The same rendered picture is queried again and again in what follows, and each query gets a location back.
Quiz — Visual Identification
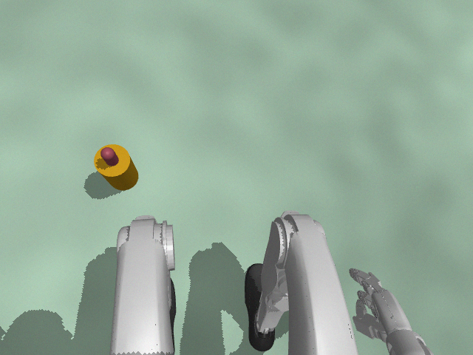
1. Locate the right robot foot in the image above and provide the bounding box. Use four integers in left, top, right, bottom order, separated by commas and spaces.
245, 263, 275, 351

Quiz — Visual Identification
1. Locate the bottle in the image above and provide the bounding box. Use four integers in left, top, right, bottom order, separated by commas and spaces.
94, 144, 138, 190

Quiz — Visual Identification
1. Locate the right robot arm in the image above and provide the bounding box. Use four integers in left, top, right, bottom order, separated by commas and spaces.
386, 330, 434, 355

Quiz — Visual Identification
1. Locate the right robot hand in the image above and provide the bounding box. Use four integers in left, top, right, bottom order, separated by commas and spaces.
349, 268, 412, 342

